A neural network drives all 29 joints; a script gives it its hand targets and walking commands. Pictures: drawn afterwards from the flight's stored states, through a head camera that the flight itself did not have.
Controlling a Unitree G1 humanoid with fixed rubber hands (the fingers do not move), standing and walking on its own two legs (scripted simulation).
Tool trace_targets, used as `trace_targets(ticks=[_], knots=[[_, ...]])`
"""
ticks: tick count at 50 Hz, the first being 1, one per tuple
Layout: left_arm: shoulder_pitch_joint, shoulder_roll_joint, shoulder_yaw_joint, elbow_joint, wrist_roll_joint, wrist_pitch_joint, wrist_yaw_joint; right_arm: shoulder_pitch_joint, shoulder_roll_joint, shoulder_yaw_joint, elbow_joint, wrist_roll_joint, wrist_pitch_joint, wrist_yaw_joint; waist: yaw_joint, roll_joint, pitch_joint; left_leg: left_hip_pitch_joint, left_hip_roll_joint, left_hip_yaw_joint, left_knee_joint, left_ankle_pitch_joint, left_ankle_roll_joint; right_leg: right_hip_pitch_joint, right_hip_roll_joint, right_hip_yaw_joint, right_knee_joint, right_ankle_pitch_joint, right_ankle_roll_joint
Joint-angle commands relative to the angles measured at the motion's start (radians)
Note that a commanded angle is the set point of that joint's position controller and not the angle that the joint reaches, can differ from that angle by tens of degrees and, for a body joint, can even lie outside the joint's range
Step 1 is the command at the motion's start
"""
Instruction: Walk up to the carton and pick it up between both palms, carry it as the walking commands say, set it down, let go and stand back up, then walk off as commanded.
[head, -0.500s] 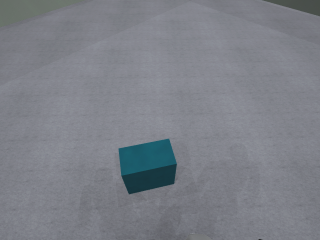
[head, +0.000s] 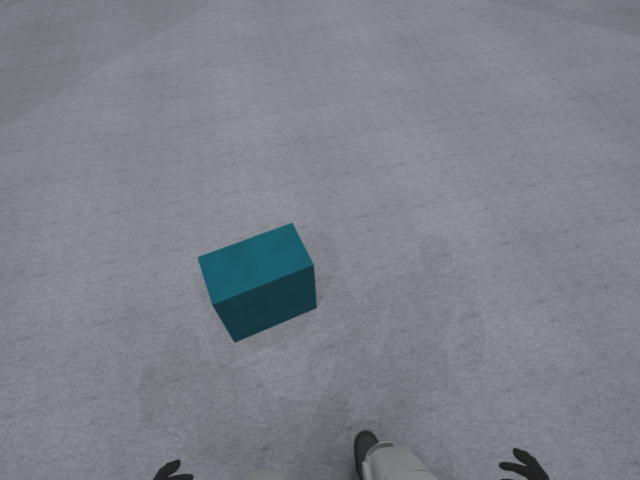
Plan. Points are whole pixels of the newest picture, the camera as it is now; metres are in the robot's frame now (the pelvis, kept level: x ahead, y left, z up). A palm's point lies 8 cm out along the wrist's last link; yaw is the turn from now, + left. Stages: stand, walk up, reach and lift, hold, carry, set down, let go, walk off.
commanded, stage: walk off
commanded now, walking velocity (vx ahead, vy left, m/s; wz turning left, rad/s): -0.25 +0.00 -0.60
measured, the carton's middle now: (262, 284) +0.67 +0.25 -0.62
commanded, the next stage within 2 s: none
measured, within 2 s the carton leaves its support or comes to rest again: neither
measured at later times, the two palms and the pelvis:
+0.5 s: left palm out of the picture -0.06 +0.25 -0.12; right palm out of the picture -0.16 -0.25 -0.15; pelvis -0.16 +0.01 +0.00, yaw -19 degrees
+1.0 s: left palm out of the picture -0.08 +0.28 -0.15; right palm out of the picture -0.31 -0.19 -0.10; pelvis -0.26 +0.08 +0.01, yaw -34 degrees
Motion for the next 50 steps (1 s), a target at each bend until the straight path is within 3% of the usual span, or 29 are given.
trace_targets(ticks=[1,2,3,5,6,9,11,12,14,16,18,19,20,21,22,23,25,29,35,37,39,41,42,43,44,45,46,47,50], knots=[[0.030,0.096,0.045,-0.088,-0.027,0.006,-0.004,0.310,-0.284,-0.085,0.001,-0.018,-0.002,-0.031,-0.103,0.296,-0.199,0.247,0.413,-0.459,-0.625,-0.080,0.213,-0.147,0.118,-0.012,0.304,-0.513,0.102],[-0.030,0.150,0.065,-0.094,0.007,0.002,0.018,0.086,-0.231,-0.061,-0.060,-0.041,-0.001,-0.027,-0.068,0.279,-0.066,-0.044,0.515,-0.388,-0.589,0.139,0.294,-0.204,0.039,-0.035,0.618,-0.597,0.104],[0.107,0.146,0.074,-0.060,0.013,-0.005,0.013,-0.031,-0.162,-0.043,-0.103,-0.059,0.004,-0.024,0.035,0.243,-0.081,-0.149,0.488,-0.319,-0.588,0.200,0.297,-0.137,0.038,0.000,0.763,-0.532,0.085],[0.075,0.156,0.072,-0.048,0.013,-0.009,-0.004,-0.128,-0.094,-0.016,-0.142,-0.052,-0.016,-0.023,0.073,0.101,-0.020,-0.268,0.341,-0.124,-0.519,0.322,0.213,-0.045,0.014,0.039,0.920,-0.450,0.046],[0.076,0.199,0.080,-0.034,0.013,-0.003,-0.002,-0.136,-0.085,-0.019,-0.173,-0.040,-0.031,-0.018,0.060,0.094,-0.082,-0.168,0.276,-0.050,-0.455,0.382,0.185,-0.045,0.015,0.005,0.941,-0.409,0.067],[0.137,0.160,0.081,0.008,-0.006,0.012,-0.016,-0.077,-0.104,-0.013,-0.188,-0.050,-0.028,-0.019,0.052,0.124,-0.104,0.032,0.285,0.022,-0.397,0.651,0.208,-0.105,0.001,-0.054,0.898,-0.390,0.102],[0.114,0.160,0.077,-0.024,0.000,0.008,-0.009,-0.010,-0.068,-0.016,-0.165,-0.052,-0.032,-0.021,0.010,0.171,-0.091,0.091,0.284,-0.035,-0.402,0.565,0.237,-0.093,-0.020,-0.081,0.787,-0.430,0.116],[0.049,0.171,0.073,-0.051,-0.010,0.010,-0.023,0.016,-0.114,-0.033,-0.178,-0.048,-0.031,-0.019,-0.010,0.301,-0.104,0.213,0.320,-0.086,-0.383,0.644,0.250,-0.146,-0.061,-0.063,0.663,-0.454,0.106],[0.044,0.109,0.044,-0.056,-0.011,0.004,-0.021,0.188,-0.163,-0.049,-0.114,-0.050,-0.037,-0.008,-0.060,0.256,-0.118,0.305,0.347,-0.107,-0.340,0.702,0.259,-0.109,-0.092,-0.084,0.474,-0.553,0.100],[0.059,0.117,0.040,-0.074,-0.021,0.005,-0.024,0.178,-0.172,-0.053,-0.111,-0.048,-0.024,-0.004,-0.068,0.356,-0.153,0.280,0.369,-0.080,-0.345,0.678,0.246,0.060,-0.085,-0.121,0.264,-0.637,0.094],[0.217,0.126,0.058,0.001,-0.029,0.006,-0.004,0.167,-0.157,-0.060,-0.112,-0.051,-0.026,-0.003,-0.021,0.253,-0.175,0.234,0.392,-0.058,-0.329,0.601,0.200,0.234,-0.097,-0.132,-0.018,-0.507,0.058],[0.249,0.192,0.063,0.031,-0.011,-0.003,-0.001,0.183,-0.192,-0.065,-0.099,-0.042,-0.016,0.004,0.003,0.147,-0.157,0.137,0.357,0.064,-0.217,0.534,0.131,0.317,-0.119,-0.123,-0.147,-0.290,0.054],[0.186,0.225,0.065,-0.008,-0.007,-0.015,-0.008,0.158,-0.160,-0.064,-0.139,-0.033,-0.012,0.006,-0.013,-0.090,-0.067,-0.045,0.237,0.174,-0.088,0.372,0.051,0.309,-0.226,0.097,-0.168,0.082,0.034],[0.219,0.264,0.062,-0.008,-0.001,-0.022,-0.007,0.179,-0.111,-0.050,-0.147,-0.020,-0.007,0.008,-0.040,-0.339,-0.047,-0.290,0.103,0.195,0.082,-0.120,0.003,0.361,-0.420,0.374,-0.135,0.468,-0.053],[0.303,0.278,0.070,-0.001,-0.009,-0.036,0.002,-0.002,-0.042,-0.025,-0.205,-0.017,-0.015,-0.003,0.054,-0.310,-0.032,-0.318,0.088,0.105,0.281,-0.190,0.011,0.287,-0.484,0.327,-0.121,0.702,-0.142],[0.232,0.255,0.062,-0.005,0.003,-0.041,0.010,-0.036,-0.059,-0.023,-0.218,-0.021,-0.012,0.002,0.054,-0.293,-0.026,-0.257,0.099,0.058,0.397,-0.119,0.023,0.153,-0.467,0.293,-0.127,0.586,-0.203],[0.104,0.193,0.054,-0.049,0.003,-0.038,0.023,-0.043,-0.059,-0.019,-0.194,-0.013,-0.011,0.022,0.015,-0.144,-0.052,-0.264,0.095,0.031,0.400,0.011,0.013,0.211,-0.328,0.185,-0.095,0.420,-0.135],[0.125,0.214,0.071,-0.047,-0.016,-0.021,0.031,0.044,-0.028,-0.016,-0.181,-0.027,-0.009,0.024,-0.004,-0.264,-0.162,-0.297,0.064,0.048,0.370,0.045,0.007,0.366,-0.276,0.160,-0.002,0.517,-0.124],[0.260,0.189,0.069,-0.007,-0.004,-0.028,0.031,0.013,-0.086,-0.032,-0.182,-0.012,-0.028,0.019,0.062,-0.207,-0.245,-0.244,0.017,0.042,0.081,0.003,-0.029,0.538,-0.303,0.335,-0.007,0.655,-0.108],[0.151,0.234,0.074,-0.050,0.011,-0.034,0.030,0.043,-0.060,-0.027,-0.173,-0.011,-0.029,0.018,0.017,-0.167,-0.180,-0.128,0.010,0.022,0.030,-0.007,-0.025,0.339,-0.304,0.375,-0.016,0.642,-0.143],[0.137,0.214,0.073,-0.037,-0.008,-0.022,0.018,0.079,-0.072,-0.032,-0.165,-0.015,-0.030,0.002,0.006,-0.265,-0.221,-0.034,-0.006,0.038,-0.074,0.020,-0.004,0.309,-0.287,0.373,-0.028,0.560,-0.124],[0.104,0.232,0.081,-0.057,-0.005,-0.036,0.013,0.143,-0.089,-0.040,-0.141,-0.003,-0.023,0.002,-0.029,-0.213,-0.255,0.101,0.010,-0.025,-0.235,0.116,-0.004,0.283,-0.247,0.394,-0.043,0.413,-0.066],[0.089,0.237,0.086,-0.070,-0.004,-0.020,0.015,0.211,-0.073,-0.032,-0.108,-0.009,-0.035,-0.005,-0.046,-0.148,-0.246,0.190,0.035,0.017,-0.357,0.281,0.000,0.211,-0.205,0.327,-0.011,0.218,-0.021],[0.126,0.163,0.073,-0.074,-0.021,-0.024,0.021,0.217,-0.186,-0.063,-0.130,-0.031,-0.044,-0.008,-0.053,0.012,-0.292,0.344,0.244,-0.182,-0.444,0.392,0.055,0.033,-0.090,0.234,0.156,-0.068,0.043],[0.131,0.120,0.066,-0.086,-0.011,-0.017,0.027,0.194,-0.222,-0.069,-0.154,-0.017,-0.037,-0.007,-0.034,0.332,-0.298,0.367,0.503,-0.380,-0.414,0.769,0.172,-0.104,0.061,0.018,0.425,-0.577,0.080],[0.132,0.129,0.067,-0.081,0.007,-0.023,0.038,0.146,-0.219,-0.052,-0.154,-0.043,-0.028,-0.014,-0.033,0.278,-0.287,0.239,0.544,-0.276,-0.368,0.971,0.254,-0.054,0.007,0.007,0.664,-0.646,0.084],[0.186,0.142,0.076,-0.043,0.013,-0.022,0.025,0.014,-0.148,-0.040,-0.191,-0.058,-0.019,-0.006,0.056,0.153,-0.208,0.133,0.477,-0.164,-0.357,1.074,0.258,-0.054,-0.005,0.010,0.781,-0.608,0.061],[0.164,0.179,0.085,-0.046,0.009,-0.009,0.009,-0.009,-0.179,-0.041,-0.211,-0.053,-0.021,-0.009,0.049,0.189,-0.157,0.071,0.482,-0.100,-0.396,1.039,0.284,-0.074,0.012,-0.020,0.880,-0.572,0.071],[0.099,0.208,0.090,-0.040,0.007,0.007,-0.010,-0.067,-0.081,-0.006,-0.261,-0.030,-0.019,-0.005,0.042,0.182,-0.099,-0.013,0.320,0.037,-0.382,0.805,0.177,-0.057,-0.019,-0.003,0.949,-0.474,0.084]])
